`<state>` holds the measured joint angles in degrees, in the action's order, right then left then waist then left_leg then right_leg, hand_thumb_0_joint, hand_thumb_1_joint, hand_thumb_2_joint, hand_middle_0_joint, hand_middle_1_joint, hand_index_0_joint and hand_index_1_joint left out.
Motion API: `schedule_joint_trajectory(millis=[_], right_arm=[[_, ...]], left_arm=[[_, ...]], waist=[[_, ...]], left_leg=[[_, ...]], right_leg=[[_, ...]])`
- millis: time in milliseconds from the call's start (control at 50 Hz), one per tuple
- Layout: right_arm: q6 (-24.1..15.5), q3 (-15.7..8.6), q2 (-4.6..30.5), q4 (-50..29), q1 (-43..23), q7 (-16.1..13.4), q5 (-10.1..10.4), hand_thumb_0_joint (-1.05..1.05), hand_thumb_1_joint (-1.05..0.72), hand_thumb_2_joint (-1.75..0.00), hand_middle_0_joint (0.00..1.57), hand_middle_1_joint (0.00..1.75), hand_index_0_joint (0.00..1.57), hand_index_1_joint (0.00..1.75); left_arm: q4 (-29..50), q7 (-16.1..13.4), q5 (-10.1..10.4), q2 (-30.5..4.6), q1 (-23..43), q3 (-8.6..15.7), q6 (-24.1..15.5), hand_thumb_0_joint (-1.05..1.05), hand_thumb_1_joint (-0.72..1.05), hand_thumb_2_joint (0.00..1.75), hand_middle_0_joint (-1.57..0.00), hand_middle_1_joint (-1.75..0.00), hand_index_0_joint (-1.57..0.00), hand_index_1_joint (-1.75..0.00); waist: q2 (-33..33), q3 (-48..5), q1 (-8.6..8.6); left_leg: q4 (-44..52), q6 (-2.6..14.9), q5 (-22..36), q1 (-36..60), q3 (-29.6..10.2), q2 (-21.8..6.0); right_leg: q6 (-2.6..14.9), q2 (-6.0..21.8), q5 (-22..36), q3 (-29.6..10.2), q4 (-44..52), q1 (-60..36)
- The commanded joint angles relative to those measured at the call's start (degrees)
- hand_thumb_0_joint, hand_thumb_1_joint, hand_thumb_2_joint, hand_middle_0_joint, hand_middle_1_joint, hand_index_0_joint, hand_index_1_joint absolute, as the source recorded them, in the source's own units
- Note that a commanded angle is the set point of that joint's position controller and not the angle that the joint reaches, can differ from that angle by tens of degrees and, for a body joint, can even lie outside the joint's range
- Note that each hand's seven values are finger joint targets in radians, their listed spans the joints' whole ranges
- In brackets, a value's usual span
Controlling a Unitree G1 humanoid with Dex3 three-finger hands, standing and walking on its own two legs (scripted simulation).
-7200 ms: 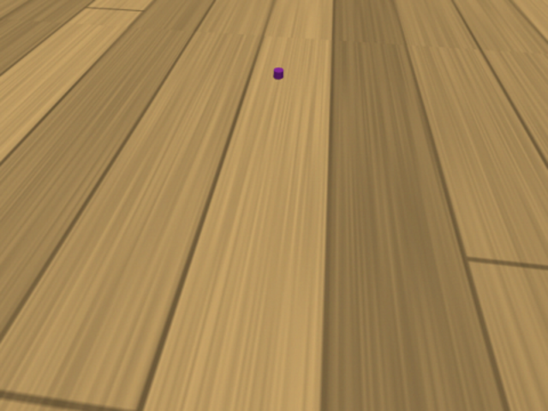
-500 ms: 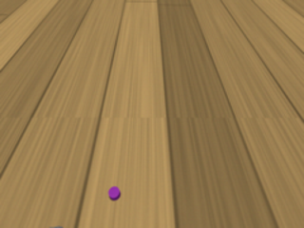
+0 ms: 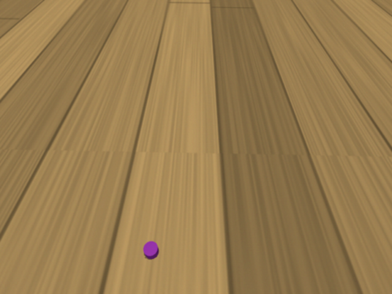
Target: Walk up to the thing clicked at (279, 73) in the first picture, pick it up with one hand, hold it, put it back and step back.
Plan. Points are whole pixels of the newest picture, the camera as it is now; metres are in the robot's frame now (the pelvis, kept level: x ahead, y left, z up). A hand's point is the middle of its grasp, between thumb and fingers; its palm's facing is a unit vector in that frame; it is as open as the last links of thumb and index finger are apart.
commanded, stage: walk up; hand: left
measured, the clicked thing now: (151, 250) +0.42 +0.22 -0.76
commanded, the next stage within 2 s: stand in 0.04 s
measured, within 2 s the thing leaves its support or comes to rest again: neither
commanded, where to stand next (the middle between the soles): +0.03 +0.00 m, yaw +0 degrees
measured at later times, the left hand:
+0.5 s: hand out of the picture +0.09 +0.25 -0.16, palm faces -0.01 -0.94 -0.35, open 7.4 cm
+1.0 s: hand out of the picture +0.08 +0.25 -0.16, palm faces -0.01 -0.94 -0.34, open 7.4 cm
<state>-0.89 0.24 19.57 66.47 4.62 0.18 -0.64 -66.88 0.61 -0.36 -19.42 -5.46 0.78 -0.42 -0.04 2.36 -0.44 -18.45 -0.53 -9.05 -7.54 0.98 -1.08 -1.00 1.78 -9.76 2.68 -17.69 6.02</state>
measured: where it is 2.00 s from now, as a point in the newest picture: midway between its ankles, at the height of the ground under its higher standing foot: outside the picture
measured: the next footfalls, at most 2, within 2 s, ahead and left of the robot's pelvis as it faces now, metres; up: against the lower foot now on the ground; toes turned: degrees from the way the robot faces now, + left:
none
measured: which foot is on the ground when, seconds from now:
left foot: down 0.00-1.00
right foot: down 0.00-1.00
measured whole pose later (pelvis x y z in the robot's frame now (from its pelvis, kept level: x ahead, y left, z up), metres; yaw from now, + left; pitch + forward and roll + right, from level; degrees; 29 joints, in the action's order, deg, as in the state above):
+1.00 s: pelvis +0.01 -0.01 +0.00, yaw +0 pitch -2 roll +0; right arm -0.6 0.7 19.9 65.2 5.5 0.0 -0.7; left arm -65.4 0.2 -0.5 -19.9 -6.4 0.2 -0.7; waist -0.4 2.2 -0.3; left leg -17.7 -1.1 -9.9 -5.9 0.7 -1.6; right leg -0.5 1.2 -10.7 2.9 -16.9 4.3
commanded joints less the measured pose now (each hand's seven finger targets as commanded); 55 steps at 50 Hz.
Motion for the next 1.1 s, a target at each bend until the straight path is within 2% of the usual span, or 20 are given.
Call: schedule_joint_trajectory(millis=[0, 20, 80, 200, 280, 380, 460, 600, 660, 880, 1080], right_arm=[[-1.1, -2.4, 12.4, -3.5, -2.9, -0.5, 0.2, 0.00, -0.90, -0.90, 0.20, 0.30, 0.20, 0.30], [-1.0, -2.2, 12.3, -3.6, -2.9, -0.6, 0.2, 0.00, -0.90, -0.90, 0.20, 0.30, 0.20, 0.30], [-0.8, -2.2, 12.4, -3.6, -2.7, -0.6, 0.1, 0.00, -0.90, -0.90, 0.20, 0.30, 0.20, 0.30], [-0.9, -2.1, 12.4, -3.9, -2.9, -0.6, 0.1, 0.00, -0.90, -0.90, 0.20, 0.30, 0.20, 0.30], [-0.9, -2.2, 12.8, -3.9, -2.5, -0.6, 0.2, 0.00, -0.90, -0.90, 0.20, 0.30, 0.20, 0.30], [-0.9, -2.2, 12.9, -4.0, -2.9, -0.6, 0.1, 0.00, -0.90, -0.90, 0.20, 0.30, 0.20, 0.30], [-0.7, -2.0, 12.6, -4.0, -2.3, -0.6, 0.1, 0.00, -0.90, -0.90, 0.20, 0.30, 0.20, 0.30], [-0.9, -1.9, 12.7, -4.2, -2.4, -0.8, 0.2, 0.00, -0.90, -0.90, 0.20, 0.30, 0.20, 0.30], [-0.9, -2.0, 12.4, -4.5, -2.2, -0.7, 0.1, 0.00, -0.90, -0.90, 0.20, 0.30, 0.20, 0.30], [-0.7, -2.0, 12.6, -4.6, -1.9, -0.8, 0.2, 0.00, -0.90, -0.90, 0.20, 0.30, 0.20, 0.30], [-0.8, -2.0, 12.7, -4.8, -1.6, -0.8, 0.1, 0.00, -0.90, -0.90, 0.20, 0.30, 0.20, 0.30]], left_arm=[[3.6, -0.7, -0.1, -12.0, 2.9, 2.2, -1.0, 0.00, 0.90, 0.90, -0.20, -0.30, -0.20, -0.30], [3.6, -0.8, -0.3, -12.3, 2.5, 1.8, -1.0, 0.00, 0.90, 0.90, -0.20, -0.30, -0.20, -0.30], [3.7, -0.9, -0.4, -12.1, 2.5, 1.7, -1.0, 0.00, 0.90, 0.90, -0.20, -0.30, -0.20, -0.30], [4.1, -1.0, -0.3, -12.2, 2.2, 1.4, -1.3, 0.00, 0.90, 0.90, -0.20, -0.30, -0.20, -0.30], [4.2, -1.1, -0.3, -12.2, 1.7, 1.4, -1.4, 0.00, 0.90, 0.90, -0.20, -0.30, -0.20, -0.30], [4.3, -1.2, -0.3, -12.4, 1.6, 1.4, -1.4, 0.00, 0.90, 0.90, -0.20, -0.30, -0.20, -0.30], [4.5, -1.2, -0.2, -12.6, 2.1, 1.4, -1.4, 0.00, 0.90, 0.90, -0.20, -0.30, -0.20, -0.30], [4.4, -1.1, -0.3, -12.3, 1.5, 1.4, -1.2, 0.00, 0.90, 0.90, -0.20, -0.30, -0.20, -0.30], [4.6, -1.2, -0.3, -12.9, 2.2, 1.7, -1.3, 0.00, 0.90, 0.90, -0.20, -0.30, -0.20, -0.30], [4.8, -1.1, -0.2, -12.6, 1.7, 1.6, -1.3, 0.00, 0.90, 0.90, -0.20, -0.30, -0.20, -0.30], [5.0, -1.1, -0.3, -12.7, 1.4, 1.7, -1.2, 0.00, 0.90, 0.90, -0.20, -0.30, -0.20, -0.30]], waist=[[-0.5, -4.4, 0.31], [-1.7, -3.9, 0.48], [-0.7, -3.5, 0.58], [0.1, -4.1, 0.52], [-0.1, -5.5, 0.49], [0.3, -5.8, 0.27], [0.2, -4.9, 0.50], [-0.6, -4.8, 0.06], [0.4, -5.1, 0.42], [-0.1, -3.9, 0.45], [-0.7, -4.2, 0.31]], left_leg=[[3.4, 1.41, 5.6, 0.5, -5.6, -6.3], [4.1, 0.88, 4.5, 0.6, -6.1, -6.4], [3.8, 1.15, 3.4, 0.3, -6.2, -6.7], [3.1, 1.02, 6.6, 1.0, -6.1, -6.6], [2.3, 1.36, 10.8, 1.8, -6.0, -6.9], [1.9, 1.25, 11.8, 3.0, -5.8, -7.0], [2.3, 1.19, 10.5, 2.0, -5.4, -6.8], [2.5, 1.04, 11.9, 1.9, -5.4, -6.8], [2.3, 1.16, 12.6, 2.7, -5.5, -7.1], [2.4, 1.21, 9.2, 2.5, -5.2, -6.7], [2.9, 1.27, 9.5, 2.5, -5.4, -7.0]], right_leg=[[1.40, 5.9, 5.4, -5.3, 2.7, -1.0], [1.47, 6.2, 3.0, -5.3, 2.7, 0.2], [1.58, 6.4, 2.1, -5.5, 3.0, 0.5], [1.44, 6.5, 4.0, -5.3, 2.9, 0.3], [1.44, 6.9, 8.6, -5.3, 2.6, -1.6], [1.43, 6.9, 9.3, -5.0, 2.6, -1.3], [1.47, 7.0, 8.8, -5.1, 2.8, -1.7], [1.55, 7.0, 9.8, -5.0, 2.9, -2.6], [1.69, 7.0, 10.1, -4.8, 2.4, -2.6], [1.74, 7.0, 8.8, -5.4, 3.7, -1.7], [1.92, 6.8, 8.0, -5.5, 3.3, -1.8]])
